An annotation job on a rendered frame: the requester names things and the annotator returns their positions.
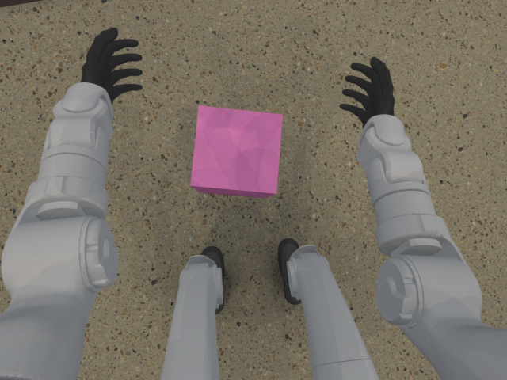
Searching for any robot left hand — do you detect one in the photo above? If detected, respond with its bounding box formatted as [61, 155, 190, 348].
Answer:
[81, 28, 143, 103]

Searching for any robot right shin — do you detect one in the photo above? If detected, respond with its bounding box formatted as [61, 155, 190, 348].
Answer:
[288, 245, 329, 285]

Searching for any robot right hand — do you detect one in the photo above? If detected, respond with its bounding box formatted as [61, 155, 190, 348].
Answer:
[340, 56, 395, 129]

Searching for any carton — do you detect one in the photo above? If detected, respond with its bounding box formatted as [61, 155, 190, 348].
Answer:
[190, 105, 283, 199]

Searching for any robot right forearm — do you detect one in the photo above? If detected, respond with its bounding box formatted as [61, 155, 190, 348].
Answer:
[356, 114, 482, 312]

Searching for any left robot foot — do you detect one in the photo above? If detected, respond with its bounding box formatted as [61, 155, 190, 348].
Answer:
[201, 246, 225, 314]

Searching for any left robot upper arm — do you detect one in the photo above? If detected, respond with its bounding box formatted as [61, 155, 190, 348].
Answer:
[0, 216, 119, 380]

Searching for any robot left forearm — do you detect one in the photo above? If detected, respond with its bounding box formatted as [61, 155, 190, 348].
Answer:
[1, 82, 113, 296]

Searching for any right robot upper arm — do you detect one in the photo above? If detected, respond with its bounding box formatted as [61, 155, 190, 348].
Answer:
[375, 255, 507, 380]

